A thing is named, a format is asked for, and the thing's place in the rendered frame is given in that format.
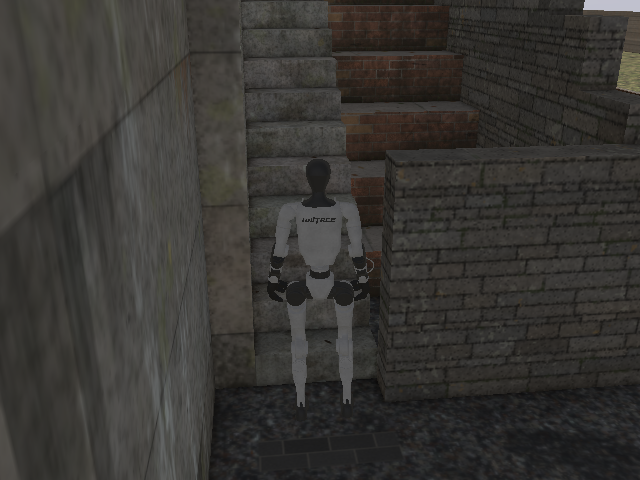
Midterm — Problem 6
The right robot upper arm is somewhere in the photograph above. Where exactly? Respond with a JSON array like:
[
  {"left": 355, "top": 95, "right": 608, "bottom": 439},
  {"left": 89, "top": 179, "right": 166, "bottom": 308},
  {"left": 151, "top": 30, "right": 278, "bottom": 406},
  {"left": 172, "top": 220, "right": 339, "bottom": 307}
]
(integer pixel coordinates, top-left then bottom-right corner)
[{"left": 340, "top": 202, "right": 363, "bottom": 258}]

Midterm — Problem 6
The left robot upper arm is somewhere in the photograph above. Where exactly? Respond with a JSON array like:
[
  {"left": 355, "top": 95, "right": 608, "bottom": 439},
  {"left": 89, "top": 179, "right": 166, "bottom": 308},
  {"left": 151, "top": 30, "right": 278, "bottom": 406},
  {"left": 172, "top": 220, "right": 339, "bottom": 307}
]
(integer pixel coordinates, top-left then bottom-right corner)
[{"left": 273, "top": 202, "right": 298, "bottom": 258}]

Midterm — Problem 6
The right robot foot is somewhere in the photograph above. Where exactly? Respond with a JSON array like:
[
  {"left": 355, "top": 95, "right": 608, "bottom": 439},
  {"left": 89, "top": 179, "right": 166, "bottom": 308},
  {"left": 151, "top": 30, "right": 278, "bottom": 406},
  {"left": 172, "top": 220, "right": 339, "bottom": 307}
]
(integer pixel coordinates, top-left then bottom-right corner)
[{"left": 340, "top": 392, "right": 354, "bottom": 418}]

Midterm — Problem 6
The robot right forearm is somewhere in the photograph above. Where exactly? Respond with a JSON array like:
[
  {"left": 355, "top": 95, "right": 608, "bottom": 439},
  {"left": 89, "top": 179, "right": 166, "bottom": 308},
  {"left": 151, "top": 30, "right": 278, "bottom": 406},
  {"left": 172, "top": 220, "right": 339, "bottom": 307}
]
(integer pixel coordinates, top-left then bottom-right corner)
[{"left": 352, "top": 243, "right": 369, "bottom": 283}]

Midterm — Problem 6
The left robot hand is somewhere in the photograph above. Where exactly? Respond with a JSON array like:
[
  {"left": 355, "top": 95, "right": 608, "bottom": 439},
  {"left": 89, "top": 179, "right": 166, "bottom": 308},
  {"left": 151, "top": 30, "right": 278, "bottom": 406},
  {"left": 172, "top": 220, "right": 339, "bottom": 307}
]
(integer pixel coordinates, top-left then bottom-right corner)
[{"left": 267, "top": 280, "right": 288, "bottom": 302}]

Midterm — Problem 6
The robot foot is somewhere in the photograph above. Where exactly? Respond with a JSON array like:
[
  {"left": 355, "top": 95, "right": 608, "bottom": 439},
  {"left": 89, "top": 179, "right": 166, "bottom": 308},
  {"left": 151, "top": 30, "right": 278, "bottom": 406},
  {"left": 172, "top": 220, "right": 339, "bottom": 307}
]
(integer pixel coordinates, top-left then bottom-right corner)
[
  {"left": 294, "top": 395, "right": 309, "bottom": 422},
  {"left": 340, "top": 392, "right": 354, "bottom": 418}
]

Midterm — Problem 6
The robot left forearm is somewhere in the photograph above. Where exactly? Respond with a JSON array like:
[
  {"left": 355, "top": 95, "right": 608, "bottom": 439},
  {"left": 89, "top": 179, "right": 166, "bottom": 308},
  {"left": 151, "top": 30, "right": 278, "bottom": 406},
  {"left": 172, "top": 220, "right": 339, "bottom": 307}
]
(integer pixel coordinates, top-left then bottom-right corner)
[{"left": 268, "top": 242, "right": 285, "bottom": 283}]

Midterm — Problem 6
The right robot hand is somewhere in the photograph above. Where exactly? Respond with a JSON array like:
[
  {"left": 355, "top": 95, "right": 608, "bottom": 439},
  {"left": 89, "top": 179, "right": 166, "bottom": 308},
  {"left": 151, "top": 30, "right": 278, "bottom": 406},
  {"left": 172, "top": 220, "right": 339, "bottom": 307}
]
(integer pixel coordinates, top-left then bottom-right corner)
[{"left": 350, "top": 280, "right": 370, "bottom": 301}]

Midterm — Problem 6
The left robot foot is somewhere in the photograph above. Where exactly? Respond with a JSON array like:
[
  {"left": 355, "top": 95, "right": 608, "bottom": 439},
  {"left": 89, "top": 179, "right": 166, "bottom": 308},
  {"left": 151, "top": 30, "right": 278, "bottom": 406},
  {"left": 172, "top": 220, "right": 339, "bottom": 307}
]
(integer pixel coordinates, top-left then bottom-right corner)
[{"left": 294, "top": 395, "right": 309, "bottom": 422}]

